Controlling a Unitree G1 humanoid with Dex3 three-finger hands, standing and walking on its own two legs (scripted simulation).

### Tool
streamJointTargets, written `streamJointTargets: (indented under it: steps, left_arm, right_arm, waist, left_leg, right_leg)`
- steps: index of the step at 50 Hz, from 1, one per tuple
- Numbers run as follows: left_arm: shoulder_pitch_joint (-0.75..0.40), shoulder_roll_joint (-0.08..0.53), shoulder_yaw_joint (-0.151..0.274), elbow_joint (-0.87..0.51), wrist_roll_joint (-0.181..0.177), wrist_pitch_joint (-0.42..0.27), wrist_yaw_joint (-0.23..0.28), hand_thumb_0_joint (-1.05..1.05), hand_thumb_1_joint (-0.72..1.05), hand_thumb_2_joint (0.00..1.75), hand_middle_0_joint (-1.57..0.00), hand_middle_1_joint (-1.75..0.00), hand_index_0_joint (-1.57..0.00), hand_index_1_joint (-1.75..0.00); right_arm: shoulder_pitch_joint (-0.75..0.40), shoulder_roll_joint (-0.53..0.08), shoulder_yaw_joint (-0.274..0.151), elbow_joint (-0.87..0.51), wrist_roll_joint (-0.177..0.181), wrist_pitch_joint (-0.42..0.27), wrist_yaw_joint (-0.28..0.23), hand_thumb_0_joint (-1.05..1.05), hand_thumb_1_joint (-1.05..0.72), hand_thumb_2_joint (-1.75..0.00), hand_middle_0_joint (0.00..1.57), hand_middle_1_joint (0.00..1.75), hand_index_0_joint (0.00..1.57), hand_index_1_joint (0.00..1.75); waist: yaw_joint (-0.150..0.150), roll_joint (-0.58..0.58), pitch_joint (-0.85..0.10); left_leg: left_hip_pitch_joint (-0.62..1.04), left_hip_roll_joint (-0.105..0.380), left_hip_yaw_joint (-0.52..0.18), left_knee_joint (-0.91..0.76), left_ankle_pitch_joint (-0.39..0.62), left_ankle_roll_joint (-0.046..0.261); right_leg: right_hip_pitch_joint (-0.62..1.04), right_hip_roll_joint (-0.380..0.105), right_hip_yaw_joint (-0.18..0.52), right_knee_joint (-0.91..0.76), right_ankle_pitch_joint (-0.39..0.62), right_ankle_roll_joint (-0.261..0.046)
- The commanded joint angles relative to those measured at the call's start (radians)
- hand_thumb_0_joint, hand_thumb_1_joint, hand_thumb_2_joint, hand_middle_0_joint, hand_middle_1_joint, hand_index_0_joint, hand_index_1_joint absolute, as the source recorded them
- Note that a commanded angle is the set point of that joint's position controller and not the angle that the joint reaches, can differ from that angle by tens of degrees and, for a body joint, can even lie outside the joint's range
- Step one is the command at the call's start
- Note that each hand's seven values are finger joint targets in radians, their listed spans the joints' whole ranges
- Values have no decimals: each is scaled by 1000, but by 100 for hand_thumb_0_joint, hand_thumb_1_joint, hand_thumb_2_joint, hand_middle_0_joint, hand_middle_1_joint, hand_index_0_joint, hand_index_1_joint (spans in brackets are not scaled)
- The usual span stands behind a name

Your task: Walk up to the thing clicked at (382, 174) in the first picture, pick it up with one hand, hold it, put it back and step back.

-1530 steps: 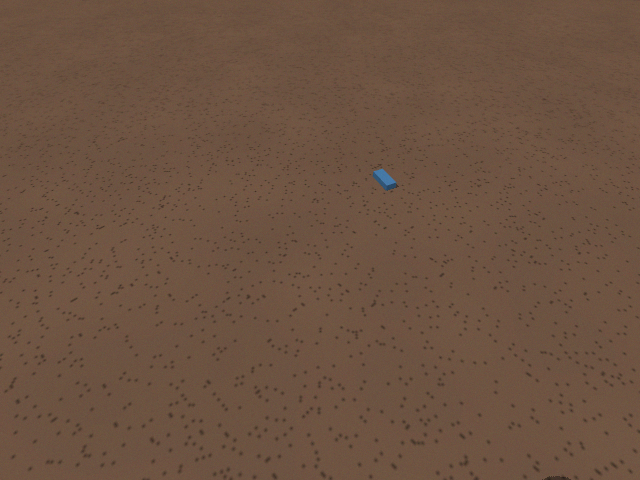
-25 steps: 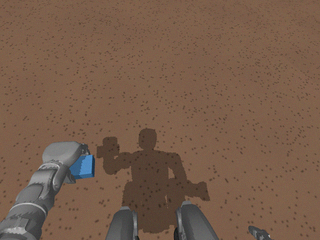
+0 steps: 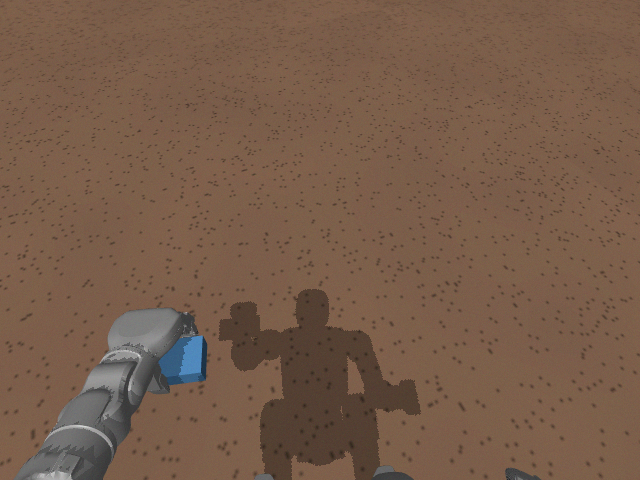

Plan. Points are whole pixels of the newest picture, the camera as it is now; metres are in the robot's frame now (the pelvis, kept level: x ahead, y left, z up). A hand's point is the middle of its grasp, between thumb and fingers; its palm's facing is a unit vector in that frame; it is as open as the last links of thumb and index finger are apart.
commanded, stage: lift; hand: left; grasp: from above
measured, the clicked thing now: (159, 363) +0.33 +0.24 -0.11
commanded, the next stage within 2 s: hold in 0.02 s
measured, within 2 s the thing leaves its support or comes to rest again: neither
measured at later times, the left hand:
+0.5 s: hand (147, 345) +0.32 +0.22 -0.03, palm faces -0.47 -0.02 -0.88, open 8.7 cm
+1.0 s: hand (149, 355) +0.30 +0.21 -0.01, palm faces -0.47 -0.01 -0.88, open 8.7 cm
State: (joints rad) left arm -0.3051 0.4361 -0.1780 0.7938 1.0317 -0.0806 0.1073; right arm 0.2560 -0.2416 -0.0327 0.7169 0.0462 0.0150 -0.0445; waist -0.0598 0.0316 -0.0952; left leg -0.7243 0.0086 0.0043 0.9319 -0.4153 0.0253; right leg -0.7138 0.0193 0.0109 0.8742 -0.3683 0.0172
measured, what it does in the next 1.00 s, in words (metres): stands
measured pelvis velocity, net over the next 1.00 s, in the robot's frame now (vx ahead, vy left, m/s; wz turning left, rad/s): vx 0.01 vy -0.01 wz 0.00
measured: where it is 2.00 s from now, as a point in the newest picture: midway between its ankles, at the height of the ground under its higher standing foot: outside the picture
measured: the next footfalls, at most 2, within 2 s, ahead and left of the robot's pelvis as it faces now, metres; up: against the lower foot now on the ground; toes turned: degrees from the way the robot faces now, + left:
none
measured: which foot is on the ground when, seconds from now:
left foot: down 0.00-1.00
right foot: down 0.00-1.00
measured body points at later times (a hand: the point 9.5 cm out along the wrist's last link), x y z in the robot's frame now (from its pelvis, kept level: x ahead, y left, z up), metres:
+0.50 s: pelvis +0.02 +0.00 +0.03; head +0.05 -0.01 +0.48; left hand +0.34 +0.22 +0.02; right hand +0.13 -0.27 -0.09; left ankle +0.02 +0.10 -0.69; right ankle +0.04 -0.13 -0.69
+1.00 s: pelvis +0.01 -0.01 +0.04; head +0.03 -0.02 +0.49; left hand +0.32 +0.21 +0.04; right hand +0.14 -0.27 -0.08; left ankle +0.02 +0.10 -0.69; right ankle +0.04 -0.13 -0.69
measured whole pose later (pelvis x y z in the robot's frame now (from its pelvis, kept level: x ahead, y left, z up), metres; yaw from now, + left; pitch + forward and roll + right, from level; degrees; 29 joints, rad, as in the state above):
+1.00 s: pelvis +0.01 -0.01 +0.04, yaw +0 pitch +4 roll +0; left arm -0.21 0.44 -0.20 0.61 1.01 -0.10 -0.04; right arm 0.21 -0.26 -0.02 0.68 0.06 0.06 -0.07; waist -0.01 0.05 -0.04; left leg -0.41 0.00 0.02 0.64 -0.31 0.02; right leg -0.42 0.01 0.03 0.62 -0.28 0.01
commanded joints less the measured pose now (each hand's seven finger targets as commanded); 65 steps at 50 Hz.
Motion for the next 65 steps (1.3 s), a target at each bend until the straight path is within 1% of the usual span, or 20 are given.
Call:
streamJointTargets:
  steps: [1,10,13,14,19,20,22,24,27,31,33,34,36,41,43,49,57,60,62,65]
  left_arm:
    - [-289,203,86,-204,-17,-6,33,0,75,51,-110,-37,-111,-37]
    - [-311,213,82,-259,-10,-15,5,0,77,50,-110,-40,-112,-38]
    - [-291,227,97,-259,-15,-16,-9,0,76,50,-109,-41,-111,-39]
    - [-292,213,84,-266,-15,-16,-16,0,77,48,-109,-41,-112,-38]
    - [-264,216,87,-279,-18,-17,-42,0,76,51,-108,-42,-111,-40]
    - [-267,204,76,-289,-16,-17,-48,0,75,51,-107,-42,-110,-40]
    - [-275,222,91,-299,-22,-19,-56,0,75,50,-108,-41,-110,-39]
    - [-250,208,82,-283,-20,-19,-63,0,76,50,-107,-42,-110,-39]
    - [-261,216,92,-315,-28,-23,-70,0,76,52,-108,-42,-110,-40]
    - [-240,221,95,-333,-24,-20,-81,0,75,53,-108,-42,-110,-40]
    - [-257,228,102,-348,-25,-21,-84,0,75,54,-108,-43,-110,-41]
    - [-265,213,85,-363,-25,-21,-88,0,74,54,-107,-44,-109,-42]
    - [-239,223,99,-359,-22,-18,-91,0,76,53,-108,-44,-110,-42]
    - [-241,216,91,-360,-33,-23,-102,0,76,54,-108,-46,-111,-44]
    - [-229,226,106,-370,-30,-24,-99,0,75,53,-107,-46,-109,-43]
    - [-252,220,98,-404,-39,-20,-95,0,76,54,-107,-49,-110,-46]
    - [-241,217,93,-414,-45,-22,-107,0,74,53,-106,-48,-109,-45]
    - [-229,222,103,-417,-44,-20,-108,0,73,52,-105,-49,-108,-46]
    - [-242,212,87,-425,-41,-16,-112,0,74,55,-106,-49,-109,-46]
    - [-230,220,101,-410,-48,-14,-114,0,73,54,-106,-47,-108,-45]
  right_arm:
    - [7,-150,-57,-102,3,-32,-18,0,-90,-90,20,30,20,30]
    - [-9,-153,-58,-104,6,-20,-23,0,-90,-90,20,30,20,30]
    - [-18,-156,-59,-105,6,-18,-23,0,-89,-90,20,30,20,30]
    - [-17,-155,-59,-108,7,-17,-22,0,-89,-90,20,30,20,30]
    - [-28,-161,-61,-118,11,-9,-20,0,-89,-90,20,30,20,30]
    - [-24,-158,-60,-116,10,-9,-20,0,-89,-90,20,30,20,30]
    - [-28,-162,-62,-119,10,-7,-20,0,-89,-90,20,30,20,30]
    - [-41,-158,-58,-128,11,-3,-21,0,-89,-89,20,30,20,30]
    - [-56,-158,-56,-142,12,-1,-22,0,-89,-90,20,30,20,30]
    - [-62,-156,-52,-151,14,2,-25,0,-89,-90,20,30,20,30]
    - [-69,-157,-52,-151,14,4,-27,0,-89,-90,20,30,20,30]
    - [-69,-151,-48,-151,13,4,-27,0,-89,-90,20,30,20,30]
    - [-74,-154,-50,-153,15,4,-30,0,-89,-90,20,30,20,30]
    - [-95,-151,-43,-161,16,6,-33,0,-90,-90,20,30,20,30]
    - [-99,-153,-45,-162,17,5,-34,0,-90,-90,20,30,20,30]
    - [-112,-147,-37,-165,17,2,-38,0,-89,-90,20,30,20,30]
    - [-136,-144,-31,-175,20,0,-41,0,-90,-90,20,30,20,30]
    - [-139,-145,-33,-171,20,1,-43,0,-90,-90,20,30,20,30]
    - [-142,-141,-30,-169,19,0,-44,0,-90,-90,20,30,20,30]
    - [-143,-142,-31,-166,22,1,-45,0,-90,-90,20,30,20,30]
  waist:
    - [10,27,-296]
    - [11,28,-281]
    - [27,31,-283]
    - [19,36,-279]
    - [36,27,-283]
    - [25,33,-282]
    - [31,43,-279]
    - [32,33,-233]
    - [33,20,-237]
    - [44,6,-232]
    - [41,21,-231]
    - [31,15,-232]
    - [44,2,-234]
    - [42,7,-196]
    - [51,0,-210]
    - [42,4,-197]
    - [52,13,-172]
    - [55,5,-181]
    - [47,3,-184]
    - [53,8,-170]
  left_leg:
    - [268,-19,-24,-191,229,-15]
    - [338,-22,-15,-247,292,-16]
    - [366,-22,-16,-265,315,-18]
    - [372,-20,-13,-269,323,-19]
    - [404,-21,-12,-283,394,-17]
    - [415,-17,-13,-283,421,-19]
    - [436,-11,-19,-294,443,-23]
    - [410,-18,-10,-305,387,-19]
    - [405,-25,-5,-316,351,-13]
    - [410,-29,-1,-326,359,-9]
    - [426,-27,2,-335,352,-11]
    - [427,-26,-1,-337,347,-10]
    - [429,-31,3,-340,353,-6]
    - [432,-28,1,-371,291,-6]
    - [441,-30,2,-373,293,-5]
    - [453,-30,4,-392,271,-4]
    - [473,-28,3,-429,239,-5]
    - [491,-31,8,-430,268,-5]
    - [501,-29,7,-431,288,-5]
    - [508,-28,7,-441,289,-6]
  right_leg:
    - [163,25,-3,-164,169,-39]
    - [234,25,-1,-216,226,-38]
    - [256,25,-1,-232,239,-40]
    - [258,26,0,-232,245,-41]
    - [307,26,-2,-244,296,-41]
    - [296,29,-3,-242,308,-42]
    - [299,31,-9,-245,308,-43]
    - [300,30,-4,-264,285,-43]
    - [328,25,3,-279,273,-39]
    - [350,23,9,-288,285,-38]
    - [343,25,8,-294,278,-38]
    - [343,24,9,-296,273,-36]
    - [358,21,12,-301,286,-35]
    - [350,22,11,-326,223,-37]
    - [365,20,12,-331,224,-36]
    - [374,19,16,-352,207,-33]
    - [392,18,16,-380,175,-35]
    - [409,18,16,-385,200,-33]
    - [412,18,16,-386,220,-33]
    - [421,19,13,-396,218,-33]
